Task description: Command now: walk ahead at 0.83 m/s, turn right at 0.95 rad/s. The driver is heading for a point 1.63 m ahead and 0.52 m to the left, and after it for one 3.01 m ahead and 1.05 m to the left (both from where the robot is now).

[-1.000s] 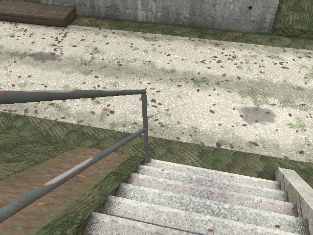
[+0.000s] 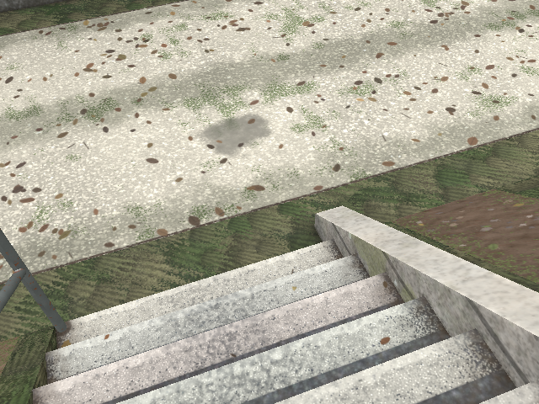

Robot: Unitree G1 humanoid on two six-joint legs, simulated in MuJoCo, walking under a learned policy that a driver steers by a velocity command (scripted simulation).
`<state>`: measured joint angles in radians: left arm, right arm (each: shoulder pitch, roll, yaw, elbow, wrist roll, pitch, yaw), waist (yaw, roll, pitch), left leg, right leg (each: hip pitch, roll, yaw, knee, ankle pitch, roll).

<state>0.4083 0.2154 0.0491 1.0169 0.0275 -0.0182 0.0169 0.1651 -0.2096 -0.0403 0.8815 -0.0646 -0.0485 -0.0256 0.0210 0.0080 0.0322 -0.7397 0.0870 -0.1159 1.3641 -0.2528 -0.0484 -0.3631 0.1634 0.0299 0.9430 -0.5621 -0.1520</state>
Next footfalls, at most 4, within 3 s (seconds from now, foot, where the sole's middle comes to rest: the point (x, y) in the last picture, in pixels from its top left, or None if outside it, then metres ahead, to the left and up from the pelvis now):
0.18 left None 0.19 0.13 -0.91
0.42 right None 0.34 -0.09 -0.91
0.82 left None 0.40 0.29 -1.10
1.18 right None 0.50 0.10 -1.10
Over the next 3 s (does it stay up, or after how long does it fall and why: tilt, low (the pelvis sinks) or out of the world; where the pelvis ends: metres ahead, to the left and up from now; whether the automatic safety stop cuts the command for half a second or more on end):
stays up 0.43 0.19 -0.34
